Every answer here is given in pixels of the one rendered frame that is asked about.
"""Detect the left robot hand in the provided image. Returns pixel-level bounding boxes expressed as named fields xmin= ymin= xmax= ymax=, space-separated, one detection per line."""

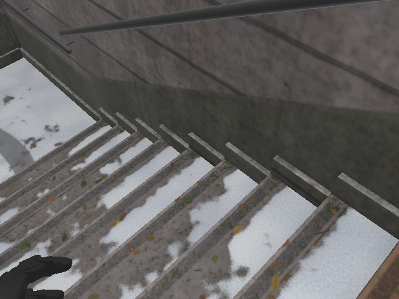
xmin=0 ymin=255 xmax=72 ymax=299

